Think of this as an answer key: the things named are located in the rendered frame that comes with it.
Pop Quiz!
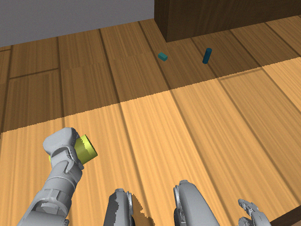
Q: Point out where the right robot hand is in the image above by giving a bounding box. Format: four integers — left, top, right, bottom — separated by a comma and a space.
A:
238, 199, 271, 226

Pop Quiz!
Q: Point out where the left robot hand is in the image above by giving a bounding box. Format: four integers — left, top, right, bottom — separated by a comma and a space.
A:
43, 127, 84, 170

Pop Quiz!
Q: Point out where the left robot arm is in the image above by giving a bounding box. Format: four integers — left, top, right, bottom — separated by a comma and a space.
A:
17, 145, 82, 226

